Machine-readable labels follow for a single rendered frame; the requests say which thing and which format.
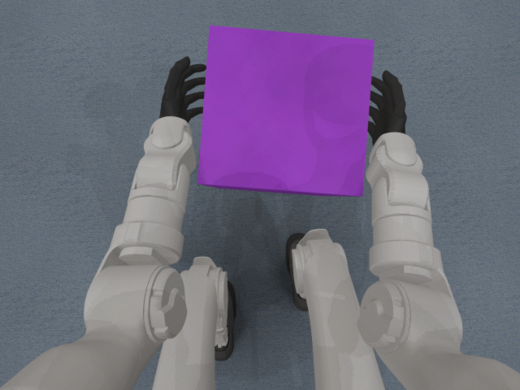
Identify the left robot upper arm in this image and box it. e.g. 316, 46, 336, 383
0, 265, 187, 390

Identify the right robot forearm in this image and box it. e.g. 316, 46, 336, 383
366, 132, 463, 339

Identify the right robot foot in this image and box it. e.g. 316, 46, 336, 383
286, 233, 308, 311

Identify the left robot forearm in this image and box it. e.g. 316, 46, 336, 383
84, 116, 197, 326

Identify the right robot upper arm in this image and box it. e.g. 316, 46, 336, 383
357, 279, 520, 390

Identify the left robot hand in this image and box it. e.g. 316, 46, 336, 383
159, 56, 206, 123

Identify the robot right thigh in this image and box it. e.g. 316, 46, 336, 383
292, 238, 385, 390

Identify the right robot hand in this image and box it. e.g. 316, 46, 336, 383
367, 71, 407, 146

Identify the carton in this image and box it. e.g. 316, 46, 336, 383
197, 25, 375, 197

